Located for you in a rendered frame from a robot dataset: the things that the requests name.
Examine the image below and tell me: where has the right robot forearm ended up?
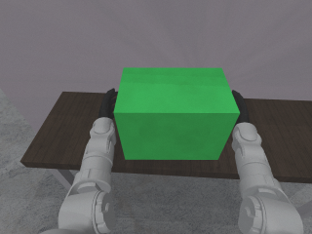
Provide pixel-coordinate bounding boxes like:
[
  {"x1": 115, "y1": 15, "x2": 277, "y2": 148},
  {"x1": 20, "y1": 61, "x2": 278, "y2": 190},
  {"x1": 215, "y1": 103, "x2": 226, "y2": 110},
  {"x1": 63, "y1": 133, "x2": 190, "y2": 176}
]
[{"x1": 231, "y1": 122, "x2": 304, "y2": 234}]

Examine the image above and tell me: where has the left robot forearm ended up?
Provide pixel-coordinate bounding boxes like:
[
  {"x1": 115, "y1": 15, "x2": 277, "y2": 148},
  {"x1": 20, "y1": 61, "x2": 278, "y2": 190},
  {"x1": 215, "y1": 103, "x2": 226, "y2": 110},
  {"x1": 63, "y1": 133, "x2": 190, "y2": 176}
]
[{"x1": 58, "y1": 117, "x2": 117, "y2": 228}]

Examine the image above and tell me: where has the robot left hand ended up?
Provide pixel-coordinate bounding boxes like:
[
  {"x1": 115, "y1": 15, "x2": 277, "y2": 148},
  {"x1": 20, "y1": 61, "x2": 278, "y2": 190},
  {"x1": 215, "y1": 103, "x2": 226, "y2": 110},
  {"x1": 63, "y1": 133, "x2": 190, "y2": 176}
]
[{"x1": 98, "y1": 88, "x2": 118, "y2": 119}]

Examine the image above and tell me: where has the robot left upper arm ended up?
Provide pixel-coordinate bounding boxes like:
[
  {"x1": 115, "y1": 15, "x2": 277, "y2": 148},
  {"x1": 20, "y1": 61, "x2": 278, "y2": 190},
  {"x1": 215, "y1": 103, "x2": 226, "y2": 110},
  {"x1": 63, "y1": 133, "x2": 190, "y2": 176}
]
[{"x1": 40, "y1": 190, "x2": 116, "y2": 234}]

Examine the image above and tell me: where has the table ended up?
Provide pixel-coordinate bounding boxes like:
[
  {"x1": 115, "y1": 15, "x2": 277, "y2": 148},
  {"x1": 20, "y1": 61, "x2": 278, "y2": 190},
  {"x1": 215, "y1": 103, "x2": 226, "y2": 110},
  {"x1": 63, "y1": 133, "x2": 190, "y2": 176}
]
[{"x1": 20, "y1": 92, "x2": 312, "y2": 219}]

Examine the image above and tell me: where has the robot right upper arm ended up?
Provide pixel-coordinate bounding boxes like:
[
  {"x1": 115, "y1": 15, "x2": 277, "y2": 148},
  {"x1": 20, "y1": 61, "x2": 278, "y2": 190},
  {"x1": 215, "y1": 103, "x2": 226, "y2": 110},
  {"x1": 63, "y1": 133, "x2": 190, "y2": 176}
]
[{"x1": 238, "y1": 194, "x2": 303, "y2": 234}]

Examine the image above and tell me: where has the robot right hand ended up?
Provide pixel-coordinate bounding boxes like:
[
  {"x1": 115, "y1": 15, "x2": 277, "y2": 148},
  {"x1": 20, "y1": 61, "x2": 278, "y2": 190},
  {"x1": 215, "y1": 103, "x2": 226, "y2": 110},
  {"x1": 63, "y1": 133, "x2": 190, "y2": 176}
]
[{"x1": 231, "y1": 90, "x2": 250, "y2": 128}]

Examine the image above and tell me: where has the carton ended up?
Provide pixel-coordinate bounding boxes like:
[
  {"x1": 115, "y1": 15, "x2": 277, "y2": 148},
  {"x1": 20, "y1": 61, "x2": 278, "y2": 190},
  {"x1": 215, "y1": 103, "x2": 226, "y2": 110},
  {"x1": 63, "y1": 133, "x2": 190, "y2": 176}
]
[{"x1": 113, "y1": 67, "x2": 240, "y2": 160}]

